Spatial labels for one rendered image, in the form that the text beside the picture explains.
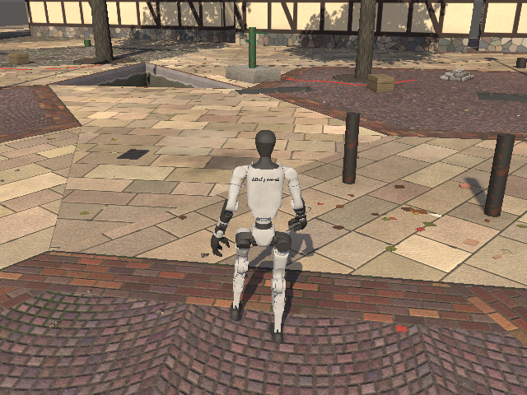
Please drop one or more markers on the robot torso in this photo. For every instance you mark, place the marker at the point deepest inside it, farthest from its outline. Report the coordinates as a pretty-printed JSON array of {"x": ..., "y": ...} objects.
[{"x": 264, "y": 198}]

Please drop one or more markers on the robot left hand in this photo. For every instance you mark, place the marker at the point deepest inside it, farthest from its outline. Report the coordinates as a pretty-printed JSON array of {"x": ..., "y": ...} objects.
[{"x": 215, "y": 244}]

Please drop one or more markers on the left robot upper arm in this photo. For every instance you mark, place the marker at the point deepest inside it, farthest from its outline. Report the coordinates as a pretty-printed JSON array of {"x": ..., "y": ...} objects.
[{"x": 237, "y": 175}]

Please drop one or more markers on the right robot upper arm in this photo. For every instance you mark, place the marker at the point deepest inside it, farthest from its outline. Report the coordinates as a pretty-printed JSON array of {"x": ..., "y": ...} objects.
[{"x": 294, "y": 186}]

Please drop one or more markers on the humanoid robot head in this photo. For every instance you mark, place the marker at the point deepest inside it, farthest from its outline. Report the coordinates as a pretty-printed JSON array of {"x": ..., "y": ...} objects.
[{"x": 265, "y": 141}]

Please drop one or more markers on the left robot forearm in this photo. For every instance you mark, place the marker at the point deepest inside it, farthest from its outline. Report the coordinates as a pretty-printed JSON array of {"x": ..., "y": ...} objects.
[{"x": 223, "y": 221}]

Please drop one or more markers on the right robot forearm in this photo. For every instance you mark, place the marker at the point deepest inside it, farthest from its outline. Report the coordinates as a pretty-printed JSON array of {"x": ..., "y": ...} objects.
[{"x": 300, "y": 213}]

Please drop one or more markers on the robot right hand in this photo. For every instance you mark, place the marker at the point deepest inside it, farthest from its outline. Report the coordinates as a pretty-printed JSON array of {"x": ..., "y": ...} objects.
[{"x": 300, "y": 227}]

